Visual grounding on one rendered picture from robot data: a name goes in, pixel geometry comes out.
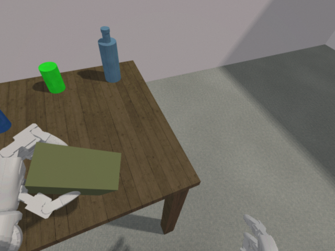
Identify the robot left hand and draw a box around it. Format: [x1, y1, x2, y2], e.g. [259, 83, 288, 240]
[0, 123, 81, 219]

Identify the left robot forearm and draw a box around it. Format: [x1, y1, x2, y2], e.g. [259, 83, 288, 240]
[0, 211, 23, 251]

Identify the table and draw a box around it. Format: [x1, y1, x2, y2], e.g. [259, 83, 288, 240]
[0, 60, 201, 251]

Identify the robot right hand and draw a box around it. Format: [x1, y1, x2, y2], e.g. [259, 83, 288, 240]
[240, 214, 278, 251]

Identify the sponge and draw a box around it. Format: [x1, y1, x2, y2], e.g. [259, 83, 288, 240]
[25, 142, 121, 196]

